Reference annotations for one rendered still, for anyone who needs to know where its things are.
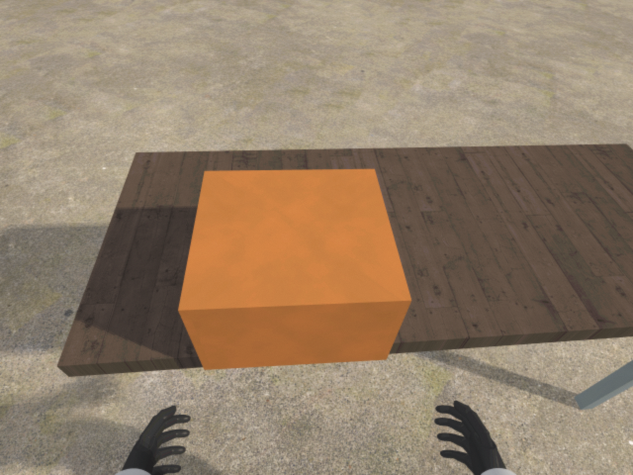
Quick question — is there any left robot hand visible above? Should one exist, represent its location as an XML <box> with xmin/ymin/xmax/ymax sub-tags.
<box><xmin>122</xmin><ymin>406</ymin><xmax>191</xmax><ymax>475</ymax></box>

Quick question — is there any carton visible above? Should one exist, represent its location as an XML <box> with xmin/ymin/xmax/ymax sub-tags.
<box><xmin>178</xmin><ymin>169</ymin><xmax>411</xmax><ymax>370</ymax></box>

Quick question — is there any table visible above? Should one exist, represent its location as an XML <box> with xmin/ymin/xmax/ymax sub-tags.
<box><xmin>57</xmin><ymin>143</ymin><xmax>633</xmax><ymax>410</ymax></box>

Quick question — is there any right robot hand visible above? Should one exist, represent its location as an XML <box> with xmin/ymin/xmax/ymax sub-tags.
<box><xmin>434</xmin><ymin>401</ymin><xmax>506</xmax><ymax>475</ymax></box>

